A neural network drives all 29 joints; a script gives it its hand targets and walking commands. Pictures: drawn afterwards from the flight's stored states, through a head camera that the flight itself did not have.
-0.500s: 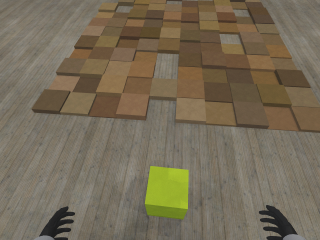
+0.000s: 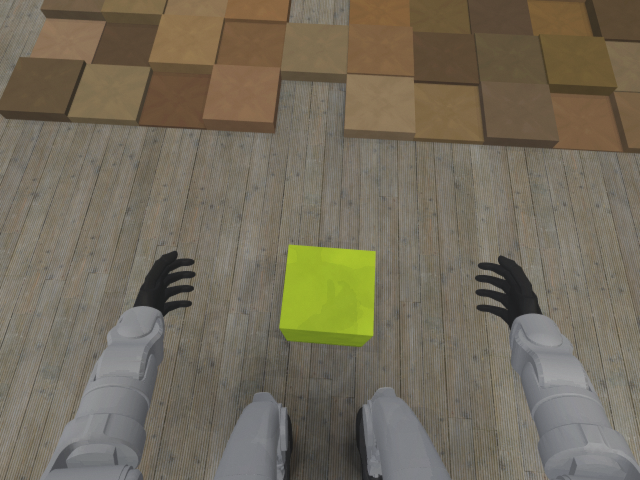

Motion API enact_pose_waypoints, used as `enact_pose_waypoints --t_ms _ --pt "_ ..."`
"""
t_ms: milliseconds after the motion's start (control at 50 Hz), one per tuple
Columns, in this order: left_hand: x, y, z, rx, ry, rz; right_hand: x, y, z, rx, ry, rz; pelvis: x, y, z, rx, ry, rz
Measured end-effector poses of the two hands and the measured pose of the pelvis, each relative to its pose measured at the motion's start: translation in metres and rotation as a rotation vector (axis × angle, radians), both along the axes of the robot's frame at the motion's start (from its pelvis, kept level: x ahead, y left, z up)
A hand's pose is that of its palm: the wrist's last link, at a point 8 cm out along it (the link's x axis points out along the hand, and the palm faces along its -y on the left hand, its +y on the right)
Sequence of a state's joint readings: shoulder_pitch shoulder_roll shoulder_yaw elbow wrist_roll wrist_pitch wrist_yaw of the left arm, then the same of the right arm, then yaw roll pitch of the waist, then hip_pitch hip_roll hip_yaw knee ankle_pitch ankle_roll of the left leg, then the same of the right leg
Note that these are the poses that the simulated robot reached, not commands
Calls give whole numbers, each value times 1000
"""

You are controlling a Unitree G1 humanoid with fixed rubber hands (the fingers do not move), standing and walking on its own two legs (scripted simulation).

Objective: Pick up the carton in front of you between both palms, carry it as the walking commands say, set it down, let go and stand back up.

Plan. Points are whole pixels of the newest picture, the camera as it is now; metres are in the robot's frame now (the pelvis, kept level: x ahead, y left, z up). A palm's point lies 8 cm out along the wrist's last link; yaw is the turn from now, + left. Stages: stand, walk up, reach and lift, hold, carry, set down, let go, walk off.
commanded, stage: reach and lift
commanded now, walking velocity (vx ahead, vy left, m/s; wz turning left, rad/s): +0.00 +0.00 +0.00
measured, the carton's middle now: (327, 299) +0.44 -0.02 -0.57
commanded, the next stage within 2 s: none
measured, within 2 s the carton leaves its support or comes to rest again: neither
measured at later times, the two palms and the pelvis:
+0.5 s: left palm (217, 224) +0.48 +0.17 -0.16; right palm (452, 243) +0.43 -0.21 -0.16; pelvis -0.06 +0.00 -0.06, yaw +0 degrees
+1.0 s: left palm (242, 278) +0.46 +0.17 -0.40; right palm (419, 289) +0.42 -0.22 -0.40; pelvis -0.07 +0.00 -0.25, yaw -1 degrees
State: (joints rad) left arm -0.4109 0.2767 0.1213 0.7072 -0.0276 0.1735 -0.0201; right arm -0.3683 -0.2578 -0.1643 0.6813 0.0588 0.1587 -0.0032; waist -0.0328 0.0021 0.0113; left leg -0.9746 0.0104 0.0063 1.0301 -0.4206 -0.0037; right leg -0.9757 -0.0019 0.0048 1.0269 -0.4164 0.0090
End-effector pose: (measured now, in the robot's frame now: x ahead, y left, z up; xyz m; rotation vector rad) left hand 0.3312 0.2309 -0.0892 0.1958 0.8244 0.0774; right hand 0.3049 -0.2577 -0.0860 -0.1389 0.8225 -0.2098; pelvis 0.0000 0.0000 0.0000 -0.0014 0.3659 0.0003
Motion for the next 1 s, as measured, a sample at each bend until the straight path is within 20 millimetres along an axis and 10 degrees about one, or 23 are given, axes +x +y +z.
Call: enact_pose_waypoints --t_ms 300,520,740,1000 --pt "106 -43 -34 -92 -125 -21 93 32 -37 80 -147 -52 -60 0 -47 -8 228 8" --pt "150 -62 -73 -115 -163 -35 130 47 -77 87 -189 -67 -53 1 -62 -13 394 11" --pt "138 -59 -185 -106 -126 -5 123 45 -183 82 -139 -76 -36 3 -129 -18 547 6" --pt "126 -60 -315 -103 -155 5 114 43 -312 85 -155 -76 -68 4 -247 -21 475 1"
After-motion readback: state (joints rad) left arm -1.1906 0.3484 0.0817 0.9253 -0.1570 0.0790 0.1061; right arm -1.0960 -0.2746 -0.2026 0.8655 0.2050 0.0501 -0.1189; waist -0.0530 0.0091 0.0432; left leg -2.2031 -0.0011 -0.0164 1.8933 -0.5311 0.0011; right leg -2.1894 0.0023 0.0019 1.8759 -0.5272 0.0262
